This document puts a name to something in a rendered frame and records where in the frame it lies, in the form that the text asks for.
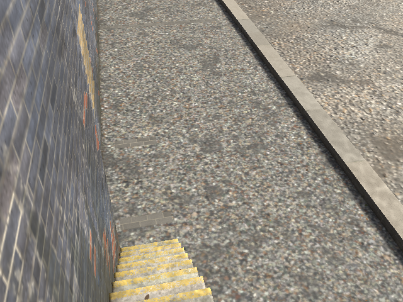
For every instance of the stairs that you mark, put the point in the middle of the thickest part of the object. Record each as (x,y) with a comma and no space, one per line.
(157,272)

